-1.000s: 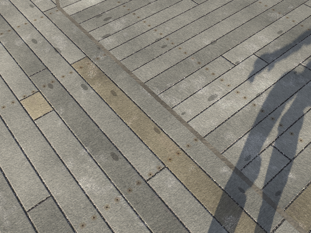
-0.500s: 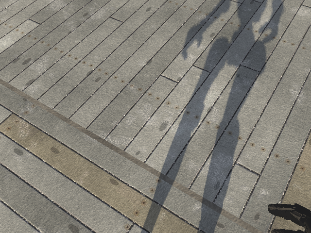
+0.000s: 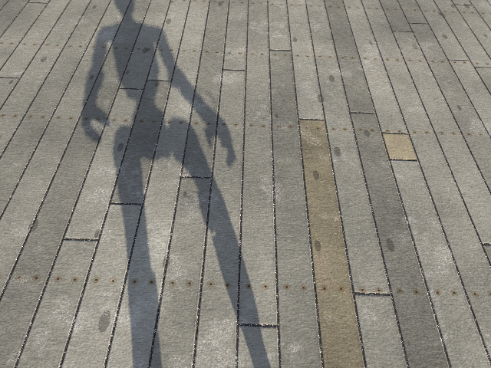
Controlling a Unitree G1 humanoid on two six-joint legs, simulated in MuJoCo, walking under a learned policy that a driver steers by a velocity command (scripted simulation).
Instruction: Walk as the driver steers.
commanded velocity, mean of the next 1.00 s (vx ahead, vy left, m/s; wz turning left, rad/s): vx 0.94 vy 0.00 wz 0.57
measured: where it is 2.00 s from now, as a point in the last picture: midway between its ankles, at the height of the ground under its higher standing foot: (160, 223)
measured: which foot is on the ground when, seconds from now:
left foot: down 0.00-0.20, up 0.22-0.64, down 0.66-1.00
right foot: up 0.00-0.18, down 0.20-0.64, up 0.66-1.00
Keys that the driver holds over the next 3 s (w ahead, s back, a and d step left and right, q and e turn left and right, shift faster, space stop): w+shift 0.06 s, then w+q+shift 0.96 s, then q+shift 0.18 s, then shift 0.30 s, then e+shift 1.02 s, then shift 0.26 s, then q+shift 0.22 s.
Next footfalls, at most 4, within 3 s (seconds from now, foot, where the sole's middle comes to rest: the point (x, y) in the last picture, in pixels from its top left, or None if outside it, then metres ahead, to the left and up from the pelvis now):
0.20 right None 0.20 -0.19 -0.78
0.66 left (239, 355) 0.61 0.00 -0.78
1.06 right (220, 227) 1.06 0.05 -0.78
1.46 left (119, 234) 1.03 0.39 -0.78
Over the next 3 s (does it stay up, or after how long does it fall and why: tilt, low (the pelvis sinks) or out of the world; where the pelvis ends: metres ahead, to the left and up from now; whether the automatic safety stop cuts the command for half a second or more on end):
stays up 1.14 0.23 -0.01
